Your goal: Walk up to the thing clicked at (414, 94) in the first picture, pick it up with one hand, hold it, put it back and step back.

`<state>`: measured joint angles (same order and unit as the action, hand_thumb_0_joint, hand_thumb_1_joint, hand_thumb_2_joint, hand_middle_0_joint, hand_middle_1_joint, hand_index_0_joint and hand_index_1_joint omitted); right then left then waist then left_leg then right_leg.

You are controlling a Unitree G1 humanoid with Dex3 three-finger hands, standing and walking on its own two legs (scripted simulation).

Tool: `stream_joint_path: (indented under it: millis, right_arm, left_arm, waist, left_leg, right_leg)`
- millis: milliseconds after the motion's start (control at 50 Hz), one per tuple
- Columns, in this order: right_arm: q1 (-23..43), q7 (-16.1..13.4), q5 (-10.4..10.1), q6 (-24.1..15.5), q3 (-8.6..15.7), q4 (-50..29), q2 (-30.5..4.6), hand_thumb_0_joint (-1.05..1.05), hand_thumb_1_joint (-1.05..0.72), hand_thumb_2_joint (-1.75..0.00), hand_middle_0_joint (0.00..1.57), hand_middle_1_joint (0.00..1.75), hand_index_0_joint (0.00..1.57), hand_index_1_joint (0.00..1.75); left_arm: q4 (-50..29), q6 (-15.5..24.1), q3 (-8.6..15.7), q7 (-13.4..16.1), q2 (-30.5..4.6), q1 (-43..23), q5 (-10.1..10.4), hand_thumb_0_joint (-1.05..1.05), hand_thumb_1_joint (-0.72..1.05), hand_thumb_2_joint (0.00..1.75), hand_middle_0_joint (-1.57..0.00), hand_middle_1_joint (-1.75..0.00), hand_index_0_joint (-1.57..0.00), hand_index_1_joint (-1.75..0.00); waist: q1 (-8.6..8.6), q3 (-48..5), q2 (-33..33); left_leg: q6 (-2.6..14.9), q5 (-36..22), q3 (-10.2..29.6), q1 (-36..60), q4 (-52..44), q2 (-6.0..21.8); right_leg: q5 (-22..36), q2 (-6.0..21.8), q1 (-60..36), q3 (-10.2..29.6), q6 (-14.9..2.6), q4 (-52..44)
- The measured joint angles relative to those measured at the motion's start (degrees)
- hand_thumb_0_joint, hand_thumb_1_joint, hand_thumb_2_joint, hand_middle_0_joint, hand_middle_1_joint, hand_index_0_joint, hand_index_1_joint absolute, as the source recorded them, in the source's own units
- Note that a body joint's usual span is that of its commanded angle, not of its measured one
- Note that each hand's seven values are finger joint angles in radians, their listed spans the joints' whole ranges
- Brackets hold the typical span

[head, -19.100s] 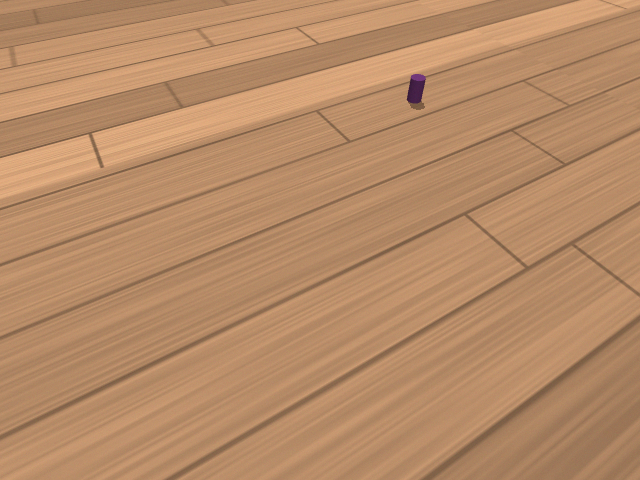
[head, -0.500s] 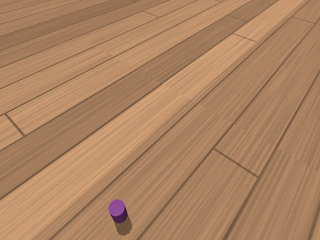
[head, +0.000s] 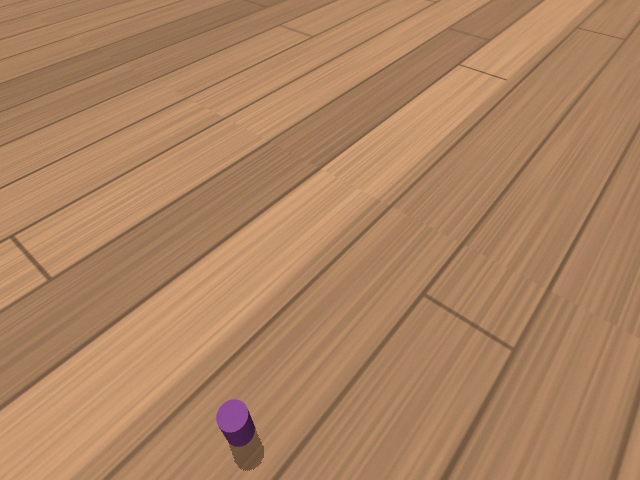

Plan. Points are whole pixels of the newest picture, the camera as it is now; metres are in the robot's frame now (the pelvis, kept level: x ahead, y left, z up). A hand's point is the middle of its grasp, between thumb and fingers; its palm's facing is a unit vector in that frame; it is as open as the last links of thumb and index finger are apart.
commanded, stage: stand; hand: left
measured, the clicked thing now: (236, 423) +0.41 +0.24 -0.71
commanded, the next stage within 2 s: go down in 1.86 s
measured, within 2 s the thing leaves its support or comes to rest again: neither
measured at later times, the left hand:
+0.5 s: hand out of the picture +0.07 +0.25 -0.16, palm faces -0.03 -0.94 -0.34, open 7.3 cm
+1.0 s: hand out of the picture +0.09 +0.26 -0.15, palm faces -0.03 -0.94 -0.34, open 7.3 cm
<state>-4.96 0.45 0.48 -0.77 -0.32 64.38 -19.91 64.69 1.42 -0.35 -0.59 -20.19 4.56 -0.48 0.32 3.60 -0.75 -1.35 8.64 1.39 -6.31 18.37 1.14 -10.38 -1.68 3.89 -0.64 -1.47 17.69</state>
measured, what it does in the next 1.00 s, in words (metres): stands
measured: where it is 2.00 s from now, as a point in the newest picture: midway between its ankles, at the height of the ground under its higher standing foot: outside the picture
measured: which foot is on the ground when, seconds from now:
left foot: down 0.00-1.00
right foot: down 0.00-1.00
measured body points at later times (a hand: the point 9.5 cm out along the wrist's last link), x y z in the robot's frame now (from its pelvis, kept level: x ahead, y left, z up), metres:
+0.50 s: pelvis +0.00 +0.00 +0.00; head +0.01 +0.00 +0.45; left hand +0.07 +0.30 -0.13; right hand +0.06 -0.30 -0.14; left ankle +0.02 +0.13 -0.75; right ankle +0.00 -0.10 -0.75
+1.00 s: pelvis +0.01 +0.00 +0.00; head +0.02 +0.00 +0.45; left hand +0.09 +0.30 -0.13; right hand +0.09 -0.30 -0.13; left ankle +0.02 +0.13 -0.75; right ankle +0.00 -0.10 -0.75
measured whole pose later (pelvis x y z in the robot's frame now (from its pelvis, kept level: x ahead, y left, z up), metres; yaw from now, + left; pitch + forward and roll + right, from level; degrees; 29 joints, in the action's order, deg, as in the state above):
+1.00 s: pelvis +0.01 +0.00 +0.00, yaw +0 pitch -2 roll +0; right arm -5.7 0.2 0.7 -0.7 -0.7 64.9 -20.1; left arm 65.0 1.0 -0.2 -0.6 -20.1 6.0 -0.6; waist -0.1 2.6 -0.4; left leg -1.1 8.9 1.2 -6.5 17.4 0.9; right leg -10.6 -1.4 4.1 -0.4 -1.3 16.7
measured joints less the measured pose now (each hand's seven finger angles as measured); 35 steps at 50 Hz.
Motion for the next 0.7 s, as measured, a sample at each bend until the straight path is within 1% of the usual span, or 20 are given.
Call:
stream_joint_path:
  millis: [420,700]
  right_arm:
    - [-1.86,0.07,0.29,0.13,0.23,1.94,-0.22,0.01,-0.91,-0.9,0.2,0.3,0.21,0.3]
    - [-0.85,-0.21,0.15,-0.04,-0.32,1.06,-0.07,0.01,-0.91,-0.9,0.2,0.3,0.21,0.3]
  left_arm:
    - [1.29,-0.55,0.11,-0.31,0.3,2.26,-0.05,0.01,0.91,0.9,-0.2,-0.3,-0.21,-0.3]
    - [0.5,-0.37,0.01,-0.06,0.33,1.33,0.03,0.01,0.91,0.9,-0.2,-0.3,-0.21,-0.3]
  waist:
    - [-0.3,-0.34,0.19]
    - [-0.35,-1.06,0.14]
  left_leg:
    - [-0.02,-0.56,-0.15,-1.32,-0.54,0.07]
    - [0.14,0.02,-0.22,-0.54,-0.73,-0.14]
  right_leg:
    - [0.45,-0.06,1.53,0.17,-0.08,-0.22]
    - [-0.09,0.15,0.71,0.24,0.08,-0.49]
